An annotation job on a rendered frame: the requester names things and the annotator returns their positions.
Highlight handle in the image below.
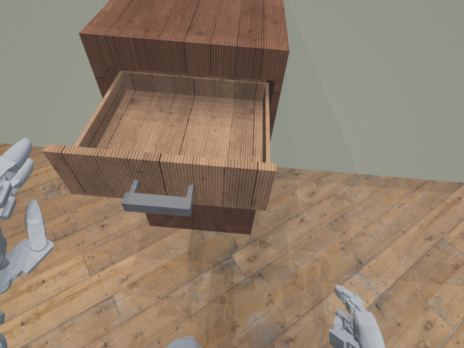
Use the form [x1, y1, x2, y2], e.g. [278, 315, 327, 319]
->
[121, 180, 194, 217]

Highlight drawer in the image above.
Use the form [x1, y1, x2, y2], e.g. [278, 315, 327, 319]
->
[42, 70, 276, 211]

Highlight right robot hand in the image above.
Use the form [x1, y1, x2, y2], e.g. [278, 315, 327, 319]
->
[329, 285, 386, 348]

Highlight cabinet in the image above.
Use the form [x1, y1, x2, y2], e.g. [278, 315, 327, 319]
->
[79, 0, 289, 235]

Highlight left robot hand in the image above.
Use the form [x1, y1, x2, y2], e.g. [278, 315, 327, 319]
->
[0, 138, 54, 294]

